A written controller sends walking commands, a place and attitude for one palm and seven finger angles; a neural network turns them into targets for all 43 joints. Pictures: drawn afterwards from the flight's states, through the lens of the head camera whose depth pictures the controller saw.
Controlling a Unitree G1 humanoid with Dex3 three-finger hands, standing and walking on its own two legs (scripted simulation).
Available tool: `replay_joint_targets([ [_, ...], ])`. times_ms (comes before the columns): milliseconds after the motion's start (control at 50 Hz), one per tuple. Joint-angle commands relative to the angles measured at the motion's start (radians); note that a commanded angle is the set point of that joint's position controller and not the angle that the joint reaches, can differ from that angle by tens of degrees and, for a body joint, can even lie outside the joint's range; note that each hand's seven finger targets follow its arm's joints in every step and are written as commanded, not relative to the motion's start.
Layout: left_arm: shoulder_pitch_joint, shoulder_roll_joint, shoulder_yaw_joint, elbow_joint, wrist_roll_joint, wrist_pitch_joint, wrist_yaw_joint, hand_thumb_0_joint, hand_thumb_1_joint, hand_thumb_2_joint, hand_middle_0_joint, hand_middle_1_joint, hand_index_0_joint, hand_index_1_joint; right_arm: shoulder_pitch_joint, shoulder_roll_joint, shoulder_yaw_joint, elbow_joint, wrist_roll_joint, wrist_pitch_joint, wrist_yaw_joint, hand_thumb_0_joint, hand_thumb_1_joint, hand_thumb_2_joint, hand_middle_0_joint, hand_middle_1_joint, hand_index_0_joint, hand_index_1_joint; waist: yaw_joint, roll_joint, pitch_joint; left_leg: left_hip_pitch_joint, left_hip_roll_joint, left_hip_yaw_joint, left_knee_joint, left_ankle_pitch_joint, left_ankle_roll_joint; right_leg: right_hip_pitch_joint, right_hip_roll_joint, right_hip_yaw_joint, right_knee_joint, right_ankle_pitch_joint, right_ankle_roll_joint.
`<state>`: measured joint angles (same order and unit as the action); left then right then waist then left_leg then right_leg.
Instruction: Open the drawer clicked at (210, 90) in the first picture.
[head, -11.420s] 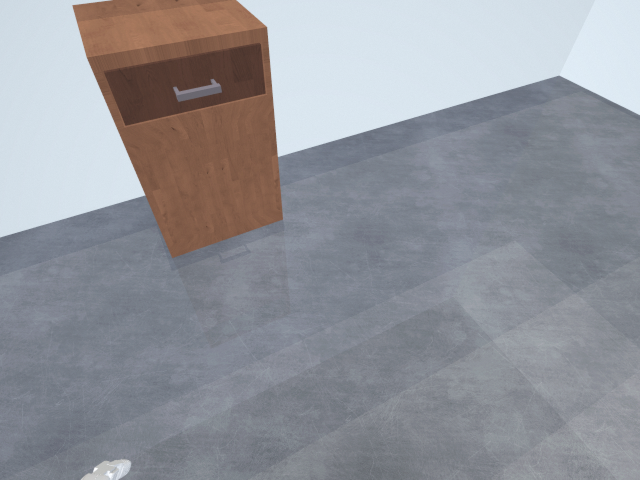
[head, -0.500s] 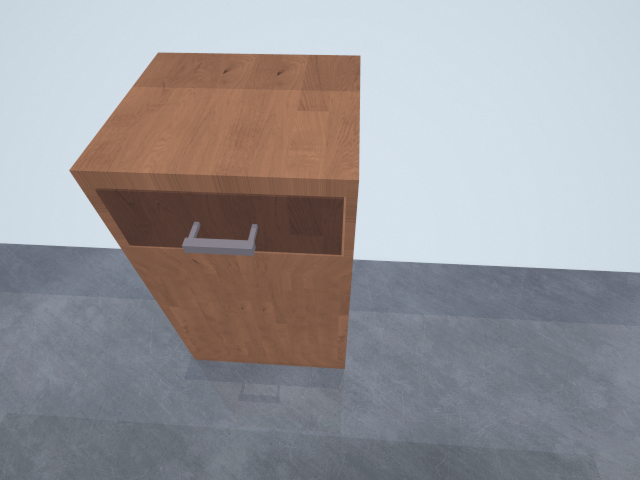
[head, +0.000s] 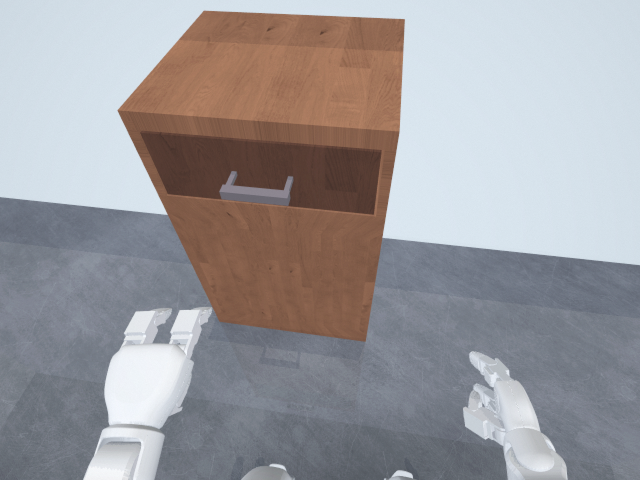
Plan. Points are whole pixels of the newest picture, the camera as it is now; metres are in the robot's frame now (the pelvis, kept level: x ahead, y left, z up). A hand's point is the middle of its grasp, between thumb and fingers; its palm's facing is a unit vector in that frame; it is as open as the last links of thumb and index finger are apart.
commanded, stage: raise the hand with hooked fingers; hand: left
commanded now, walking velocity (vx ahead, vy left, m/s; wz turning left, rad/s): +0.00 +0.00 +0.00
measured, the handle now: (258, 187) +0.60 +0.22 -0.03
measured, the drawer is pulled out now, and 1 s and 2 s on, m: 0.00 0.00 0.00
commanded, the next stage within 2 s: move the hooked fingers above the handle in 1.32 s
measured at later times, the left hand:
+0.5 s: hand (157, 296) +0.29 +0.25 +0.06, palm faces +0.10 -0.09 -0.99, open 12.5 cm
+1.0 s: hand (158, 218) +0.36 +0.26 +0.13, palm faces +0.04 -0.07 -1.00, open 13.9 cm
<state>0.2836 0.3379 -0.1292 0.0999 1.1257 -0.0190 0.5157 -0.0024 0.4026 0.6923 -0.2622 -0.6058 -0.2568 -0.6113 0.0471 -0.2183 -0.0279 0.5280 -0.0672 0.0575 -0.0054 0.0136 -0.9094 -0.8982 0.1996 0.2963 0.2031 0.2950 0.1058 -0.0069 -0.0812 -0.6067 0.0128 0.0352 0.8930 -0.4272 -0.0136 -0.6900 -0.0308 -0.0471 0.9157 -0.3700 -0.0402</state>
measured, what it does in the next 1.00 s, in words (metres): shifts its weight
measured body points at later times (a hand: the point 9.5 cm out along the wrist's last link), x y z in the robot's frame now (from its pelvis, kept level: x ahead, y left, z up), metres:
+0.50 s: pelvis +0.02 +0.03 +0.03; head +0.05 +0.00 +0.48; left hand +0.28 +0.26 +0.12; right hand +0.19 -0.22 -0.08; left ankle +0.01 +0.13 -0.69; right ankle +0.05 -0.10 -0.69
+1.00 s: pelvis +0.05 +0.02 +0.05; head +0.08 -0.01 +0.49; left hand +0.36 +0.26 +0.18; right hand +0.26 -0.19 -0.07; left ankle +0.01 +0.13 -0.69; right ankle +0.05 -0.10 -0.69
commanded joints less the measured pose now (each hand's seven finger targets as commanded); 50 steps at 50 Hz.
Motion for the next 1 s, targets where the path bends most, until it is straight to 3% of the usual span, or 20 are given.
replay_joint_targets([
  [0,-0.33,0.096,0.07,-0.238,-0.068,0.018,0.026,0.0,0.2,0.6,-0.25,-0.75,-0.25,-0.75,-0.058,-0.091,-0.019,-0.115,0.003,-0.048,-0.027,0.0,-0.9,-0.9,0.2,0.3,0.2,0.3,-0.105,0.043,-0.213,0.149,-0.063,-0.032,-0.142,0.057,0.048,0.12,0.034,0.086,-0.249,-0.039,-0.005],
  [100,-0.246,0.082,0.038,-0.089,-0.105,0.161,-0.128,0.0,0.083,0.55,-0.258,-0.825,-0.258,-0.825,-0.083,-0.105,0.006,-0.115,0.042,-0.023,-0.046,0.0,-0.9,-0.9,0.2,0.3,0.2,0.3,-0.047,-0.098,-0.133,0.111,-0.047,-0.024,-0.279,0.062,0.042,0.285,0.031,0.066,-0.321,-0.018,0.004],
  [140,-0.236,0.117,0.059,-0.107,-0.105,0.174,-0.186,0.0,0.037,0.53,-0.262,-0.855,-0.262,-0.855,-0.083,-0.108,0.014,-0.12,0.045,-0.016,-0.049,0.0,-0.9,-0.9,0.2,0.3,0.2,0.3,-0.025,-0.095,-0.133,0.124,-0.045,-0.016,-0.312,0.085,0.041,0.339,0.025,0.069,-0.332,-0.006,0.001],
  [200,-0.212,0.157,0.11,-0.154,-0.096,0.132,-0.223,0.0,-0.033,0.5,-0.267,-0.9,-0.267,-0.9,-0.056,-0.106,0.015,-0.115,0.038,-0.018,-0.045,0.0,-0.9,-0.9,0.2,0.3,0.2,0.3,-0.003,-0.037,-0.129,0.155,-0.039,-0.018,-0.344,0.131,0.038,0.377,0.024,0.061,-0.332,0.032,-0.008],
  [280,-0.265,0.186,0.163,-0.258,-0.082,0.046,-0.182,0.0,-0.127,0.46,-0.273,-0.96,-0.273,-0.96,-0.04,-0.105,0.001,-0.113,0.025,-0.031,-0.039,0.0,-0.9,-0.9,0.2,0.3,0.2,0.3,-0.005,0.018,-0.127,0.199,-0.038,-0.031,-0.356,0.187,0.04,0.384,0.03,0.059,-0.335,0.088,-0.014],
  [320,-0.315,0.191,0.173,-0.297,-0.077,0.011,-0.144,0.0,-0.173,0.44,-0.277,-0.99,-0.277,-0.99,-0.024,-0.109,-0.012,-0.1,0.02,-0.04,-0.032,0.0,-0.9,-0.9,0.2,0.3,0.2,0.3,-0.018,0.07,-0.163,0.244,-0.039,-0.036,-0.347,0.228,0.037,0.368,0.034,0.057,-0.325,0.126,-0.019],
  [400,-0.381,0.183,0.163,-0.266,-0.086,0.014,-0.102,0.0,-0.267,0.4,-0.283,-1.05,-0.283,-1.05,-0.019,-0.118,-0.027,-0.076,0.026,-0.046,-0.029,0.0,-0.9,-0.9,0.2,0.3,0.2,0.3,-0.045,0.068,-0.154,0.271,-0.037,-0.041,-0.344,0.247,0.033,0.331,0.037,0.043,-0.327,0.14,-0.017],
  [420,-0.399,0.182,0.157,-0.261,-0.09,0.022,-0.102,0.0,-0.29,0.39,-0.285,-1.065,-0.285,-1.065,-0.015,-0.122,-0.031,-0.069,0.028,-0.045,-0.028,0.0,-0.9,-0.9,0.2,0.3,0.2,0.3,-0.047,0.057,-0.178,0.281,-0.037,-0.038,-0.344,0.258,0.033,0.342,0.037,0.042,-0.328,0.157,-0.015],
  [520,-0.425,0.182,0.118,-0.252,-0.115,0.088,-0.167,0.0,-0.407,0.34,-0.293,-1.14,-0.293,-1.14,-0.032,-0.131,-0.035,-0.058,0.043,-0.035,-0.03,0.0,-0.9,-0.9,0.2,0.3,0.2,0.3,-0.04,0.048,-0.206,0.326,-0.033,-0.039,-0.37,0.365,0.028,0.411,0.035,0.034,-0.34,0.267,-0.011],
  [540,-0.426,0.179,0.109,-0.245,-0.121,0.101,-0.19,0.0,-0.43,0.33,-0.295,-1.155,-0.295,-1.155,-0.032,-0.131,-0.032,-0.059,0.047,-0.031,-0.031,0.0,-0.9,-0.9,0.2,0.3,0.2,0.3,-0.036,0.022,-0.205,0.328,-0.033,-0.04,-0.379,0.38,0.029,0.43,0.034,0.029,-0.345,0.283,-0.009],
  [640,-0.464,0.233,0.135,-0.221,-0.124,0.128,-0.283,0.0,-0.5,0.3,-0.3,-1.2,-0.3,-1.2,-0.048,-0.129,-0.012,-0.061,0.051,-0.008,-0.037,0.0,-0.9,-0.9,0.2,0.3,0.2,0.3,-0.023,-0.005,-0.152,0.336,-0.034,-0.027,-0.418,0.412,0.031,0.49,0.033,0.03,-0.383,0.329,-0.006],
  [680,-0.504,0.27,0.161,-0.222,-0.119,0.124,-0.307,0.0,-0.5,0.3,-0.3,-1.2,-0.3,-1.2,-0.05,-0.127,-0.004,-0.061,0.05,0.001,-0.04,0.0,-0.9,-0.9,0.2,0.3,0.2,0.3,-0.018,0.0,-0.159,0.349,-0.035,-0.023,-0.427,0.429,0.032,0.515,0.033,0.032,-0.392,0.351,-0.005],
  [860,-0.662,0.303,0.175,-0.232,-0.155,0.07,-0.372,0.0,-0.5,0.3,-0.3,-1.2,-0.3,-1.2,-0.044,-0.123,0.0,-0.046,0.052,0.004,-0.047,0.0,-0.9,-0.9,0.2,0.3,0.2,0.3,-0.034,0.058,-0.213,0.413,-0.044,-0.023,-0.435,0.52,0.033,0.579,0.035,0.035,-0.425,0.458,-0.003],
  [900,-0.678,0.312,0.176,-0.213,-0.164,0.063,-0.386,0.0,-0.5,0.3,-0.3,-1.2,-0.3,-1.2,-0.038,-0.124,0.0,-0.04,0.054,0.006,-0.048,0.0,-0.9,-0.9,0.2,0.3,0.2,0.3,-0.035,0.04,-0.207,0.412,-0.045,-0.019,-0.441,0.521,0.035,0.588,0.031,0.034,-0.433,0.471,0.0],
  [940,-0.62,0.283,0.161,-0.159,-0.172,0.066,-0.405,0.0,-0.5,0.3,-0.3,-1.2,-0.3,-1.2,-0.03,-0.127,-0.002,-0.039,0.058,0.012,-0.042,0.0,-0.9,-0.9,0.2,0.3,0.2,0.3,-0.032,0.008,-0.181,0.391,-0.044,-0.017,-0.445,0.529,0.033,0.584,0.032,0.026,-0.433,0.48,0.001],
  [980,-0.592,0.293,0.174,-0.176,-0.177,0.058,-0.421,0.0,-0.5,0.3,-0.3,-1.2,-0.3,-1.2,-0.028,-0.133,-0.006,-0.043,0.058,0.015,-0.035,0.0,-0.9,-0.9,0.2,0.3,0.2,0.3,-0.021,0.001,-0.204,0.392,-0.044,-0.014,-0.444,0.564,0.034,0.61,0.029,0.032,-0.428,0.519,0.002],
])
